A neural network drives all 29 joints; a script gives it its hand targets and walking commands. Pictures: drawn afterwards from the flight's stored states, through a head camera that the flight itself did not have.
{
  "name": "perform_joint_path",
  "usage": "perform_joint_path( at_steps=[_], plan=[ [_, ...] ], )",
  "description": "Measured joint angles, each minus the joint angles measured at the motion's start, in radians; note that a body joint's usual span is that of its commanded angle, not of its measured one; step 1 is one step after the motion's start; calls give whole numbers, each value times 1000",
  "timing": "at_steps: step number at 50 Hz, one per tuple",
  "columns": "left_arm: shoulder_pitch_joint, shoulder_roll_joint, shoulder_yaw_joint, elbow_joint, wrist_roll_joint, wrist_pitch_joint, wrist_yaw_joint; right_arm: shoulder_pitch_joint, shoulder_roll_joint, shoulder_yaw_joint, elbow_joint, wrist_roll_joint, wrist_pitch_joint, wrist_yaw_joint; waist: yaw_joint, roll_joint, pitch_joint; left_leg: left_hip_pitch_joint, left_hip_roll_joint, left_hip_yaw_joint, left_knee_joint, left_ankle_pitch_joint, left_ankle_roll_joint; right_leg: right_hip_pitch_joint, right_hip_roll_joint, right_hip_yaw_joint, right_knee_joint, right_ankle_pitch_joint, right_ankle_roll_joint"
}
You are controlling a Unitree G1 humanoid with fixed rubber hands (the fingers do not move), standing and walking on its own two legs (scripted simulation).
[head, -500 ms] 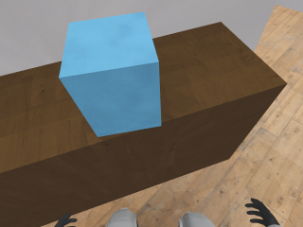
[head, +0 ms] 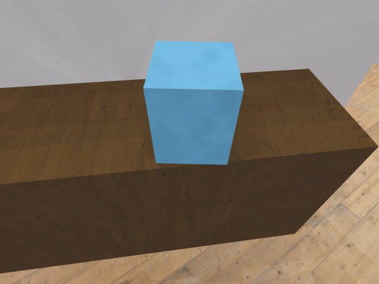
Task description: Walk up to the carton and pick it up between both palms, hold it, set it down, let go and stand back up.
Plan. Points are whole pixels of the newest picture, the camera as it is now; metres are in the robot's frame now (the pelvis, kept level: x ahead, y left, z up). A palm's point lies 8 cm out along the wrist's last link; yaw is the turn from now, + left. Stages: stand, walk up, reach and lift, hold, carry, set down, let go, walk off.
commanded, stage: walk up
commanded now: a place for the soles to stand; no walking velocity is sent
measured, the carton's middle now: (192, 105) +0.53 +0.00 +0.08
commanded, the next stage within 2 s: reach and lift in 1.32 s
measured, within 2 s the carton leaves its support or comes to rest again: neither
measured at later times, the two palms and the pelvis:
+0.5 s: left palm out of the picture +0.07 +0.24 -0.13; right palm out of the picture +0.07 -0.25 -0.13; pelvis +0.03 +0.00 +0.00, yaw +1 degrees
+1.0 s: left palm out of the picture +0.04 +0.25 -0.13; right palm out of the picture +0.05 -0.25 -0.13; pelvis +0.03 +0.00 +0.01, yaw +3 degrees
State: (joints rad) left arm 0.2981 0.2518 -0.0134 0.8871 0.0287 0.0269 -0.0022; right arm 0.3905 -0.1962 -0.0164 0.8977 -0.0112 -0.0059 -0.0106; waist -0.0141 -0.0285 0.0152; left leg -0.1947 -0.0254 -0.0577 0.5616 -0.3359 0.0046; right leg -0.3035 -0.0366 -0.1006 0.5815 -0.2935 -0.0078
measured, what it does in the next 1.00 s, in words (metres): stands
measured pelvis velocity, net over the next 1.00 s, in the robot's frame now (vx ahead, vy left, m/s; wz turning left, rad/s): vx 0.03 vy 0.00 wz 0.05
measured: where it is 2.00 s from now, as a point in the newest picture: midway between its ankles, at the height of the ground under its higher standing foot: outside the picture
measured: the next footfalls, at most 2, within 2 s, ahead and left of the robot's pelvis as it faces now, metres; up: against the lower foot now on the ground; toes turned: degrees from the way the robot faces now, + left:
none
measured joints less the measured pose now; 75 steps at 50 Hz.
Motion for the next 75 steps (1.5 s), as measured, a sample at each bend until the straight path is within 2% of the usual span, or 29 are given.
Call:
perform_joint_path(
  at_steps=[2, 6, 16, 35, 67, 69, 71, 73, 75],
  plan=[
    [2, -1, -6, 10, 8, -18, 1, 0, 1, 8, 8, 3, -4, 4, 9, 1, 2, 7, 4, -4, -4, 1, -6, 20, 9, 2, -42, 85, -14],
    [3, -12, -18, 30, -3, -39, 8, -20, -7, 20, 16, 5, -12, 14, 22, 18, -4, 24, 10, -7, -23, 1, -6, 40, 17, 4, -65, 73, -14],
    [-23, -21, -24, 75, -12, -40, 13, -81, -24, 42, 33, 0, -23, 3, 21, 47, 5, 40, 16, -16, -45, -3, -8, 59, 23, -3, -87, 65, -15],
    [-73, -16, -25, 129, -13, -32, 15, -95, -39, 57, 88, 3, -19, -10, 17, 42, 15, 63, 17, -36, -60, -5, -10, 93, 22, -21, -108, 58, -14],
    [-38, -13, -30, 174, -8, -28, 19, -77, -33, 63, 116, 1, -22, -18, 20, 41, 15, 63, 5, -57, -43, -24, -2, 106, 7, -39, -92, 30, -1],
    [-47, 10, -38, 97, -34, 78, 7, -146, -9, -31, 156, -80, -22, 31, 18, 12, -44, -48, 5, -7, 14, -34, -5, -29, -1, 1, 6, -7, -4],
    [-116, 37, -21, -11, -44, 206, 11, -257, 6, -111, 143, -136, 3, 83, 16, -17, -51, -155, 6, 37, 97, -63, -11, -158, -7, 33, 112, -25, -7],
    [-225, 52, 11, -119, -33, 326, 12, -356, -4, -122, 108, -137, 10, 109, 19, -25, -51, -255, 19, 58, 171, -47, -9, -259, 0, 44, 182, -42, -8],
    [-343, 60, 38, -215, -25, 425, -1, -454, -27, -88, 98, -83, 12, 104, 21, -25, -29, -325, 30, 62, 243, -83, -14, -321, 10, 47, 226, -45, -12]
  ],
)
